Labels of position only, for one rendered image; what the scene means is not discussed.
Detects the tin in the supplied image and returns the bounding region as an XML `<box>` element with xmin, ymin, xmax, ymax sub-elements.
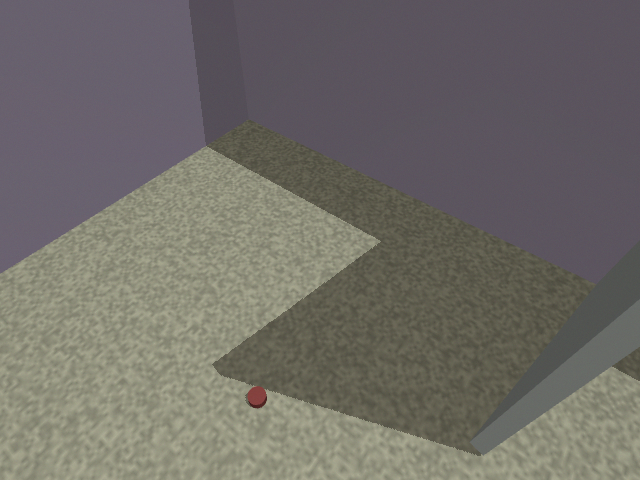
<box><xmin>248</xmin><ymin>386</ymin><xmax>267</xmax><ymax>408</ymax></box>

